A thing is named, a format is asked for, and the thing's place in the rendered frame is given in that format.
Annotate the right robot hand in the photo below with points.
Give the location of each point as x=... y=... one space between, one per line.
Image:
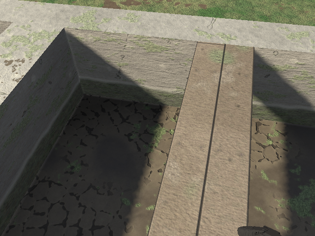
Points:
x=257 y=231

